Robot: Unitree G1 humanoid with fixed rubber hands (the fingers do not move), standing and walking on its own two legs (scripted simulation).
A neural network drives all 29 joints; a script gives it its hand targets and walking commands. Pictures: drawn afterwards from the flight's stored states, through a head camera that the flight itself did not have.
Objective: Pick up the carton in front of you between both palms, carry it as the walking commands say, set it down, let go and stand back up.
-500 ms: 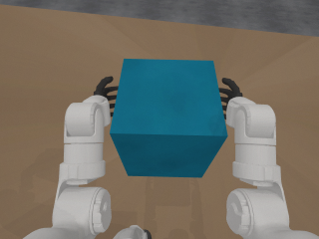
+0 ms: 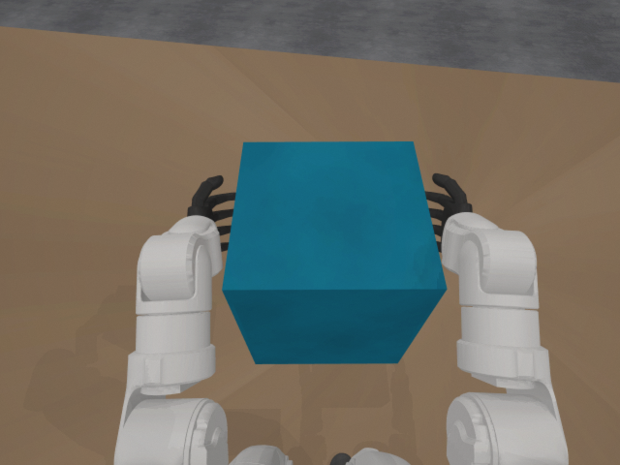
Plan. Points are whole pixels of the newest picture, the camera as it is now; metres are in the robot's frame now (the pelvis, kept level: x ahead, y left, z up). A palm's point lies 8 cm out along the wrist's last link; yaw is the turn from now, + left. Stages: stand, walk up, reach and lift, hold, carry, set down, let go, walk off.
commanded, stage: carry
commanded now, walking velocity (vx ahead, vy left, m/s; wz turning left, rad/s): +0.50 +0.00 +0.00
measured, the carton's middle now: (327, 262) +0.36 +0.01 +0.02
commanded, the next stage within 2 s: none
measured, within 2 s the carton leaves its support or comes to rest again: neither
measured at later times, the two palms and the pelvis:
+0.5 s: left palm (234, 87) +0.67 +0.18 +0.07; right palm (409, 98) +0.65 -0.12 +0.07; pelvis +0.31 +0.05 -0.02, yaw -2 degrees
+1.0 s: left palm (261, 15) +0.95 +0.16 +0.06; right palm (398, 15) +0.96 -0.13 +0.05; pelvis +0.60 +0.01 -0.05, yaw +0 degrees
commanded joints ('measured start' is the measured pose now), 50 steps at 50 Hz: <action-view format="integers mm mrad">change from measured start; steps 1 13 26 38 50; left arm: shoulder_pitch -787 -662 -742 -636 -779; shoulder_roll -1078 -987 -1083 -950 -1062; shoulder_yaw -757 -727 -666 -729 -690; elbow -134 -70 -38 -145 -48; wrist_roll -526 -515 -443 -396 -496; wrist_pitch -18 -4 -26 -17 -10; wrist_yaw -280 -283 -221 -184 -265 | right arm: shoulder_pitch -698 -608 -804 -626 -726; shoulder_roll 1090 986 1159 1026 1090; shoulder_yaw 696 699 706 731 662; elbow -140 -151 -144 -191 -77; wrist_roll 395 326 492 463 406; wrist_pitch -22 -3 -18 -9 -6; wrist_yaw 226 181 261 252 227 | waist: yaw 7 80 -64 -139 6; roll -39 -112 71 116 -26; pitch -508 -426 -501 -456 -495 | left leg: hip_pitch -215 -210 498 662 -260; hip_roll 60 0 298 161 64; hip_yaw -35 109 -336 -75 -55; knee -95 -712 -894 -776 -26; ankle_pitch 81 502 591 1032 65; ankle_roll -10 -2 171 114 2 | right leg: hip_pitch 549 642 -214 -257 509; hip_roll -310 -183 -83 -22 -328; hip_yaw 421 174 135 -5 481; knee -175 -82 607 47 -179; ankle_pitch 325 642 -266 162 165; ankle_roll -98 -53 87 82 -124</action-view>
